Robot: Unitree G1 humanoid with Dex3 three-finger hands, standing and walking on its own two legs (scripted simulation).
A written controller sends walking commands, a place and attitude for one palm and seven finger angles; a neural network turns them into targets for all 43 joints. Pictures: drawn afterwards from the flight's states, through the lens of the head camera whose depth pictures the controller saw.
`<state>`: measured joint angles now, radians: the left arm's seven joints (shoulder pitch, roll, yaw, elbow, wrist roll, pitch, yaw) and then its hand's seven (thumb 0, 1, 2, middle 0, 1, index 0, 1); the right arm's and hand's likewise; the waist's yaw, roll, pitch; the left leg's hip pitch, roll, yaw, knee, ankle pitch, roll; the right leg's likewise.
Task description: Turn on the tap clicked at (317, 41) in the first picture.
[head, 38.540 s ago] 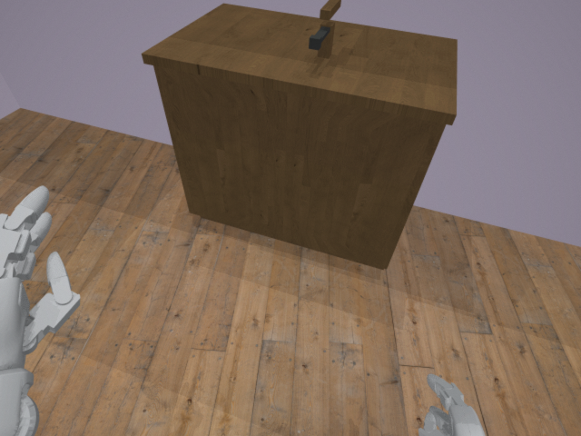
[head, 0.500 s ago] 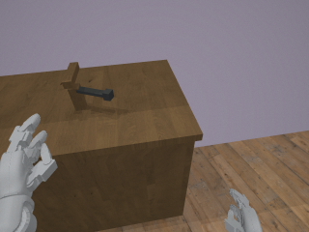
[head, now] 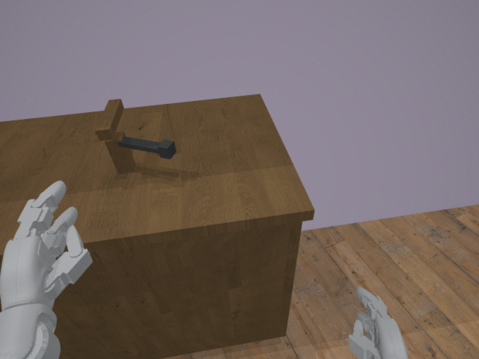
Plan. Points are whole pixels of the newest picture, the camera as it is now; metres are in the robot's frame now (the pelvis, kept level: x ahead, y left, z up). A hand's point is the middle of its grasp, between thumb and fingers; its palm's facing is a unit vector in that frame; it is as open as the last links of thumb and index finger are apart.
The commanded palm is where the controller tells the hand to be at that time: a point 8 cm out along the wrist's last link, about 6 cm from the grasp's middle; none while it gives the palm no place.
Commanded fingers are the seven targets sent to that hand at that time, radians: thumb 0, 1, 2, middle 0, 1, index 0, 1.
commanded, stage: turn the palm inward beside the body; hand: left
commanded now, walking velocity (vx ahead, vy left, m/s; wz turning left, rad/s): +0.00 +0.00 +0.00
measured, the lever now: (167, 149) +0.47 +0.23 +0.13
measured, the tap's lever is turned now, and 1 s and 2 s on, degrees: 63 63 63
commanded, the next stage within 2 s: reach beside the lever's end, fingers flat in 0.16 s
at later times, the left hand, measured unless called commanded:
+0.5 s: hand (87, 242) +0.20 +0.24 +0.17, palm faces +0.48 -0.87 -0.11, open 7.4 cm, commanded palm +0.16 +0.28 +0.17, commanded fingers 0.00 0.90 0.90 -0.20 -0.30 -0.20 -0.30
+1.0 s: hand (90, 223) +0.24 +0.26 +0.16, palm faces +0.50 -0.86 -0.10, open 7.5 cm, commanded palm +0.21 +0.31 +0.16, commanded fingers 0.00 0.90 0.90 -0.19 -0.25 -0.19 -0.25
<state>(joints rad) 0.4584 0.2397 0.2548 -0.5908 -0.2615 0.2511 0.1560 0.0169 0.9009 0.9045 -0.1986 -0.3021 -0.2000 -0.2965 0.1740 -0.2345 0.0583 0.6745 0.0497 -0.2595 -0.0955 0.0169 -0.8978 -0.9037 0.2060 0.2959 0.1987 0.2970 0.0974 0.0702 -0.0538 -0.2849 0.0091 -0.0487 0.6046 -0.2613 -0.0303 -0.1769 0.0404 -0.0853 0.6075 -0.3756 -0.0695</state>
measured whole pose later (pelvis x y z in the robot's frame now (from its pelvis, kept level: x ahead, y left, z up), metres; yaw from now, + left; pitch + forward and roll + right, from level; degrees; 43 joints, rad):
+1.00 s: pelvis +0.00 +0.00 +0.00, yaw +0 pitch -3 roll +0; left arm 0.18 0.26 0.33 -0.25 -0.24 0.20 0.15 0.02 0.90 0.90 -0.19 -0.28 -0.19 -0.27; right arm 0.17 -0.25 0.04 0.71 0.05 -0.22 -0.11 0.02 -0.90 -0.90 0.21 0.30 0.20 0.30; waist 0.07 0.06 -0.02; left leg -0.27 0.01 -0.04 0.56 -0.24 -0.03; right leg -0.17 0.04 -0.08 0.57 -0.35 -0.07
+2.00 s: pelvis +0.00 +0.02 +0.00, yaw -1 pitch +2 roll -1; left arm -0.24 0.40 0.46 0.41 -0.18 -0.01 0.07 0.02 0.90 0.90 -0.15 -0.16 -0.15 -0.15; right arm 0.25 -0.27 0.02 0.72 0.05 -0.16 -0.09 0.01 -0.90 -0.90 0.21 0.30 0.20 0.30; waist 0.00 0.04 -0.03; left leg -0.41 0.01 -0.03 0.62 -0.25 -0.01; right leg -0.30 0.04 -0.06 0.60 -0.34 -0.05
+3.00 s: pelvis +0.01 +0.02 +0.00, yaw -2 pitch +3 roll -1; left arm -0.22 0.34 0.43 0.38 -0.16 -0.03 0.12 0.02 0.90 0.90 -0.15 -0.15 -0.15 -0.15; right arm 0.25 -0.26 0.01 0.70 0.04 -0.10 -0.07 0.01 -0.90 -0.90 0.21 0.30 0.20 0.30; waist 0.00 0.04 -0.04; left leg -0.42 0.01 -0.02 0.64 -0.28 0.00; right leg -0.30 0.04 -0.05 0.61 -0.36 -0.04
